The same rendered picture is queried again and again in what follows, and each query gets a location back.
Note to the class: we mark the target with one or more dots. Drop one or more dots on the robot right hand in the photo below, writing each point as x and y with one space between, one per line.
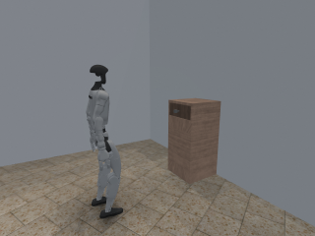
103 156

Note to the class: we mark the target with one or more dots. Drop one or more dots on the humanoid robot torso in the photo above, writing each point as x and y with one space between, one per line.
104 114

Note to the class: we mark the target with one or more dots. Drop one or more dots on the robot left upper arm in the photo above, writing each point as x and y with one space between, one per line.
88 109

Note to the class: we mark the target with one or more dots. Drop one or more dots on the robot right upper arm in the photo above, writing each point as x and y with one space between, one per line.
101 99

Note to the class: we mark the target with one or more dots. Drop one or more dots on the left robot forearm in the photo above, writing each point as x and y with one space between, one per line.
91 126

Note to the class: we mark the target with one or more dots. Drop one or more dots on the right robot forearm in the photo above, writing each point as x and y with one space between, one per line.
98 130

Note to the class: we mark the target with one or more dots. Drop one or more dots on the robot right shin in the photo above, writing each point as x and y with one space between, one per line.
111 191

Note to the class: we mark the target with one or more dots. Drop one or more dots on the drawer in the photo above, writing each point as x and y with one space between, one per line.
184 110

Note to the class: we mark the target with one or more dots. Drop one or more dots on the robot left hand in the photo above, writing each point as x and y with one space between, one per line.
92 143

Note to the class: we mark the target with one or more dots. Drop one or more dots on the cabinet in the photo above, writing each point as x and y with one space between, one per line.
193 144

